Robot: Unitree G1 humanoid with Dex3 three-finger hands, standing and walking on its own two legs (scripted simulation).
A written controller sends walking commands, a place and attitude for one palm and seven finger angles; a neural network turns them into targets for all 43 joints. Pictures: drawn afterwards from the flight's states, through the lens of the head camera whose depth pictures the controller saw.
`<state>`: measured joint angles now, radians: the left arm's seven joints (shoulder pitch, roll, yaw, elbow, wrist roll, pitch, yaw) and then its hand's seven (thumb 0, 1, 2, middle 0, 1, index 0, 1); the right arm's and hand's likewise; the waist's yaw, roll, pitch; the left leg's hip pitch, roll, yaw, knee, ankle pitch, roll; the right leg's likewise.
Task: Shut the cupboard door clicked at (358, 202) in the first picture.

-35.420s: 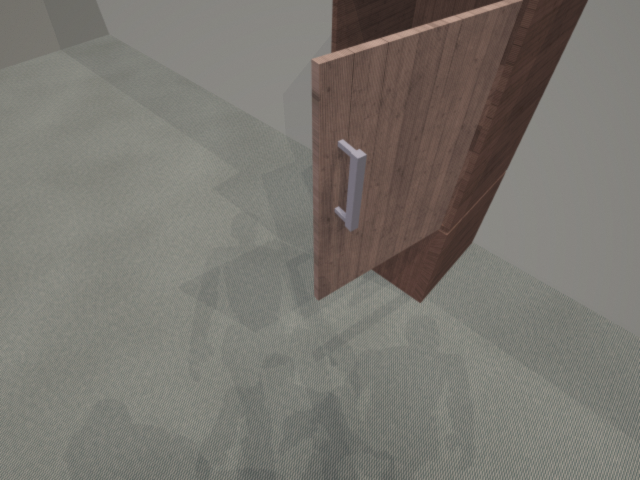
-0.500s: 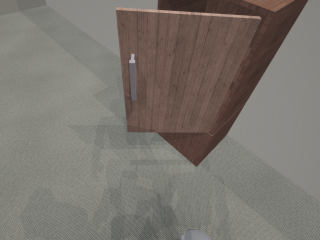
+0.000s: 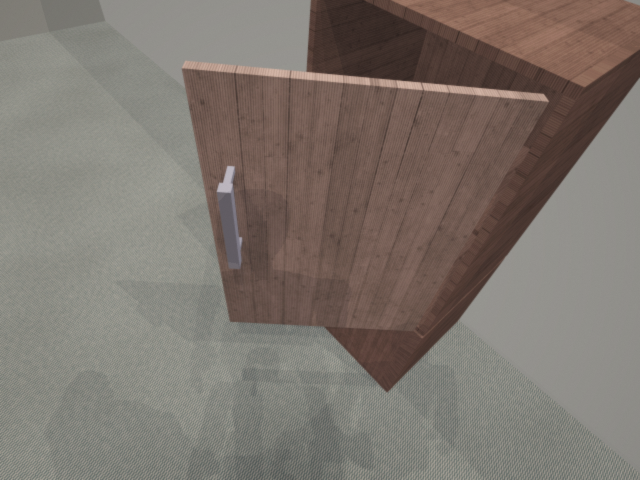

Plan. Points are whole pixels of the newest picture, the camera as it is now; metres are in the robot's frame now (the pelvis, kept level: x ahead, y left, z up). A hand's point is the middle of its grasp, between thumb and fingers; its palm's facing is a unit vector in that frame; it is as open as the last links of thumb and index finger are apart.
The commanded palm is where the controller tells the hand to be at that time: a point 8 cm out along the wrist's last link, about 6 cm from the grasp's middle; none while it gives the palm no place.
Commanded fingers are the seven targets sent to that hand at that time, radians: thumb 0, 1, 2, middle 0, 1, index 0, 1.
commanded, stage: come to a stop and stand still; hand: left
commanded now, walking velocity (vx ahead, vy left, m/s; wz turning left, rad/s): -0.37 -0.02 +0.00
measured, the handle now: (232, 220) +0.46 +0.17 +0.03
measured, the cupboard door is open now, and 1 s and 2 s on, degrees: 47 47 47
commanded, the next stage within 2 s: none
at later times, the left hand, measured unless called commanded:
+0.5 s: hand out of the picture +0.04 +0.15 -0.15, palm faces +0.03 -0.96 -0.26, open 7.4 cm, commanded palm none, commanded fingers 0.00 0.90 0.90 -0.20 -0.30 -0.20 -0.30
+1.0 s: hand out of the picture +0.01 +0.25 -0.16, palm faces -0.01 -0.95 -0.30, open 7.4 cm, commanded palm none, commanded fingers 0.00 0.90 0.90 -0.20 -0.30 -0.20 -0.30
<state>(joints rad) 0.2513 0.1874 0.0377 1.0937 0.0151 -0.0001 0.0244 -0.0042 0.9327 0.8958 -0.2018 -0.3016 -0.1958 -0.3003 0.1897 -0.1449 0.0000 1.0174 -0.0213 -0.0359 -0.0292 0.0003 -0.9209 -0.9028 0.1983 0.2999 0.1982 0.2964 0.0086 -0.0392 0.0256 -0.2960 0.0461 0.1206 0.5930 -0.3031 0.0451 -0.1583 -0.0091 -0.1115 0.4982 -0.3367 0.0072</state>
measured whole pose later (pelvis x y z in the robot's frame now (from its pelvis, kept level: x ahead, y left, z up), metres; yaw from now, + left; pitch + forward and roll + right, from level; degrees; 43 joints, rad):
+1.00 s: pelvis -0.06 +0.03 +0.00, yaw -1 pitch -3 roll +0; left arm 0.26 0.27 0.01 0.94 0.03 0.01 0.02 0.00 0.91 0.90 -0.20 -0.30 -0.20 -0.30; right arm 0.24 -0.20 -0.02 0.94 -0.02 0.00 0.00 0.00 -0.90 -0.90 0.20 0.30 0.20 0.30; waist 0.01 0.00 0.02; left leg -0.25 -0.04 0.07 0.57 -0.27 0.07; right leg -0.28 -0.08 0.04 0.55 -0.23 0.02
